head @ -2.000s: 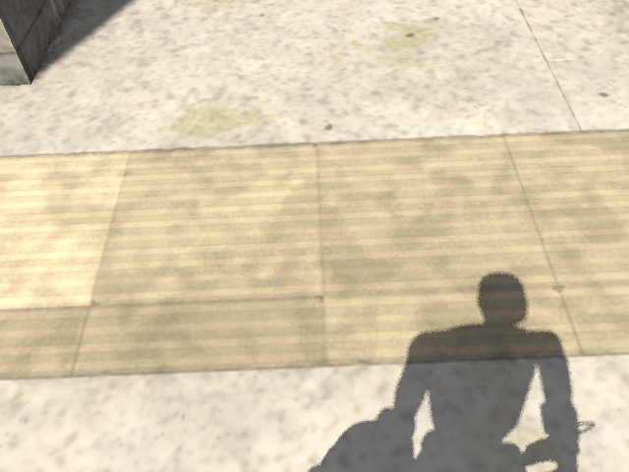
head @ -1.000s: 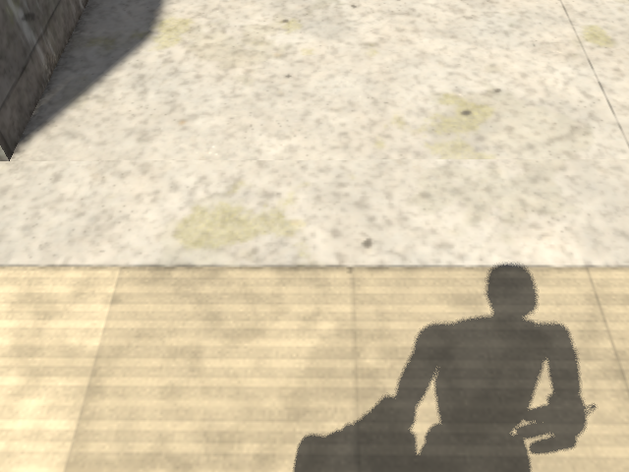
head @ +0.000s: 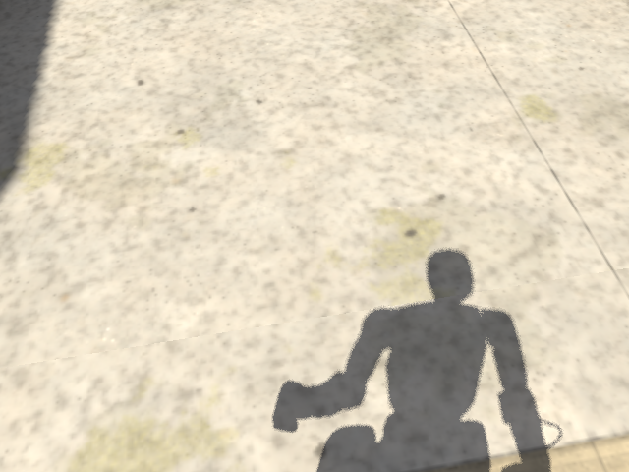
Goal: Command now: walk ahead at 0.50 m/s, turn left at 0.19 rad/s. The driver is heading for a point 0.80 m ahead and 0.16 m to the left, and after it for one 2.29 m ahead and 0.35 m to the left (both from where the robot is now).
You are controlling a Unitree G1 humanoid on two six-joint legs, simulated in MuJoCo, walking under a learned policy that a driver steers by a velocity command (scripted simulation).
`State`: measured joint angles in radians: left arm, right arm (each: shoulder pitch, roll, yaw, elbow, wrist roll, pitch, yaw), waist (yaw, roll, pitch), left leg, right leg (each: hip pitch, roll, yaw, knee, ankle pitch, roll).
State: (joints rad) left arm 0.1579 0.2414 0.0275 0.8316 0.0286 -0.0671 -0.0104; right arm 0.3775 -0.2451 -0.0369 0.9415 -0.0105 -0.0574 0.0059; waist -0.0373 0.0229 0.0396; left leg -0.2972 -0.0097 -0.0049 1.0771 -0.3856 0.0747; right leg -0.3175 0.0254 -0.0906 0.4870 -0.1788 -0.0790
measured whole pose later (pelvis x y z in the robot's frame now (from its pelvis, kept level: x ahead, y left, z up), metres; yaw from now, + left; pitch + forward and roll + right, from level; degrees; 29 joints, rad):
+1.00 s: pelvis +0.46 +0.08 -0.01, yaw +20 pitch -1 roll +1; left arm 0.21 0.23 0.02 0.87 0.01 -0.05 0.00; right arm 0.25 -0.25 -0.04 0.92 -0.02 -0.02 -0.03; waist -0.01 0.01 0.08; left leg -0.20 -0.12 -0.01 0.89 -0.48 0.06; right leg -0.38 0.04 -0.04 0.53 -0.13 -0.09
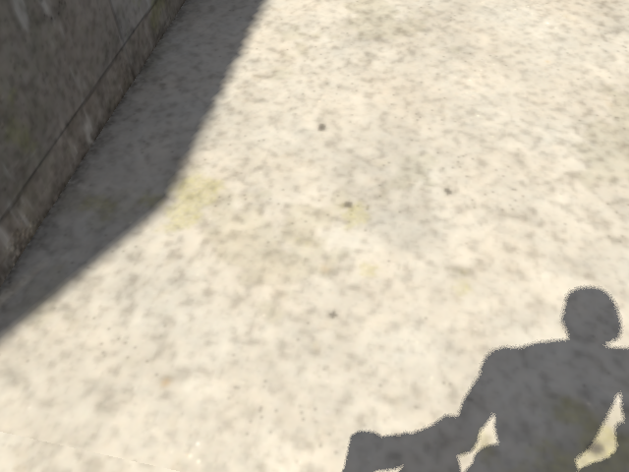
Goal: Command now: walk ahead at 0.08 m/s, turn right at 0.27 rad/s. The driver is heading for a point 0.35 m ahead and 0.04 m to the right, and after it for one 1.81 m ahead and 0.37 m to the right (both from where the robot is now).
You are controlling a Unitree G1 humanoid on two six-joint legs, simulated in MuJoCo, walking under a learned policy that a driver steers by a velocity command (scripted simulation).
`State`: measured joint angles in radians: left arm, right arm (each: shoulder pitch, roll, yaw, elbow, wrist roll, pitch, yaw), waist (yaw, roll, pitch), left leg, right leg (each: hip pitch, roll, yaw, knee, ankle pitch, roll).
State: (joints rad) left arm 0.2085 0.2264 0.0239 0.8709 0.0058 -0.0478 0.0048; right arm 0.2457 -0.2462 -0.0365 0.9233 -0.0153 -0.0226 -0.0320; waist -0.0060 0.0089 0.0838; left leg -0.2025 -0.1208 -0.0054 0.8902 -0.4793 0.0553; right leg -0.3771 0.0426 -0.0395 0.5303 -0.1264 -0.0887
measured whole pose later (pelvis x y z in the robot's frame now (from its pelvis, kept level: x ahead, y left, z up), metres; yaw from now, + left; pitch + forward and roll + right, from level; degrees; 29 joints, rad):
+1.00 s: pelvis +0.13 -0.05 +0.02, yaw -14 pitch +0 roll +0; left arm 0.23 0.22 0.04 0.90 0.03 -0.07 0.00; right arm 0.37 -0.25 -0.06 0.98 -0.02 -0.05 0.01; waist -0.03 0.04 0.01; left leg -0.38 0.01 -0.01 0.99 -0.35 0.07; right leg -0.14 0.04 -0.07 0.35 -0.22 -0.06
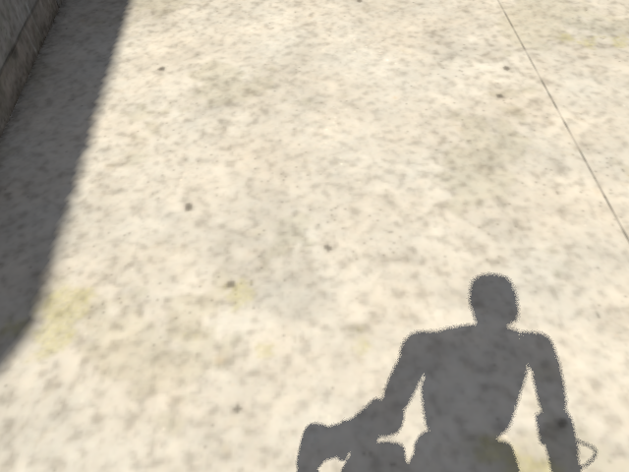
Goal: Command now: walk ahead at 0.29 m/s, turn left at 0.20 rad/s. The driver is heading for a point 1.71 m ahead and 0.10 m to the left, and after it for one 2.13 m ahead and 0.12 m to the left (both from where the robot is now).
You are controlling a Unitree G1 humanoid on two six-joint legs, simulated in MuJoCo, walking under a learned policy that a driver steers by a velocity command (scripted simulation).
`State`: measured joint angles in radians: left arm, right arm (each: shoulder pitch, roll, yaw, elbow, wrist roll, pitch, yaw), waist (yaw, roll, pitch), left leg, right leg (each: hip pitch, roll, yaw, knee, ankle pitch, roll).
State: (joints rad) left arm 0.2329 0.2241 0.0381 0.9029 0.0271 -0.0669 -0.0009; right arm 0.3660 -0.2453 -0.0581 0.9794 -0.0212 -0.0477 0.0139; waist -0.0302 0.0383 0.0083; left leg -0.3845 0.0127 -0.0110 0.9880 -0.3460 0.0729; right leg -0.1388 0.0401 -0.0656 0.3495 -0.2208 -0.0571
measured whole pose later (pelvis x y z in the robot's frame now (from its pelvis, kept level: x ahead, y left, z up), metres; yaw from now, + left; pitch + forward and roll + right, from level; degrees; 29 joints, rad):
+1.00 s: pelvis +0.16 -0.01 +0.00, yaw +11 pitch -1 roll +0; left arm 0.31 0.15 0.00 1.07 0.01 -0.02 0.04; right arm 0.26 -0.18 -0.01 1.09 -0.01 0.00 -0.02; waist -0.02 0.00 0.01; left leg -0.23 -0.04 0.02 0.36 -0.12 0.05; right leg -0.11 0.03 -0.02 0.38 -0.25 -0.03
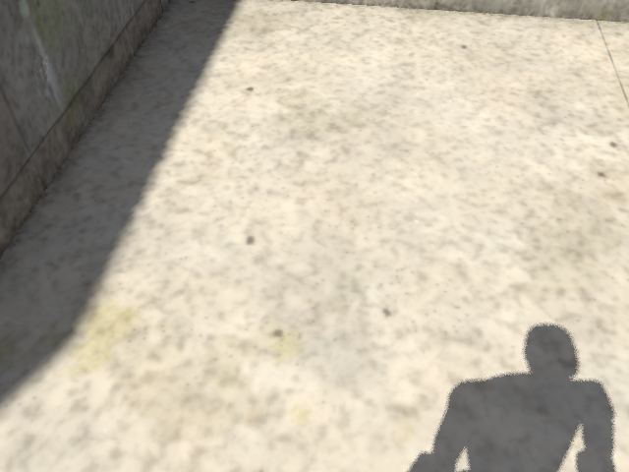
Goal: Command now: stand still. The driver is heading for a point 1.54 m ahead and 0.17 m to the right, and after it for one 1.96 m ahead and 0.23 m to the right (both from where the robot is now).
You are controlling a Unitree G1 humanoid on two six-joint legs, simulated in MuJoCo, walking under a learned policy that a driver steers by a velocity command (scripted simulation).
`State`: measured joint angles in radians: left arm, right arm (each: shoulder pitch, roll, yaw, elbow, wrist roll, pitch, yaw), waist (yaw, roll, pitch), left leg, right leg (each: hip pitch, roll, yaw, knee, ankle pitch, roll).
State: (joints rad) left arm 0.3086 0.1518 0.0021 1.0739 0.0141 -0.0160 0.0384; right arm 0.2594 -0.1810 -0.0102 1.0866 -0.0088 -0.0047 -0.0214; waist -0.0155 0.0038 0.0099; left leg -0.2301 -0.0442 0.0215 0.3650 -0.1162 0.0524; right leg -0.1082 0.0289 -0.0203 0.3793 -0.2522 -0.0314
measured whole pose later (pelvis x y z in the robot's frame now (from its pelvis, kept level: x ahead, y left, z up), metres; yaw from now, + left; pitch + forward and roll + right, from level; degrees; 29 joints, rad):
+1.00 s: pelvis +0.38 +0.03 -0.02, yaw +0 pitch +0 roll +0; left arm 0.08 0.20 0.06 0.93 0.03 -0.07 -0.01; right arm 0.43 -0.17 -0.03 1.09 -0.01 -0.08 -0.01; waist -0.02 0.01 0.07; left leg -0.12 -0.04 0.01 1.05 -0.44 0.09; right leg -0.43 0.05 -0.13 0.58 -0.16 -0.13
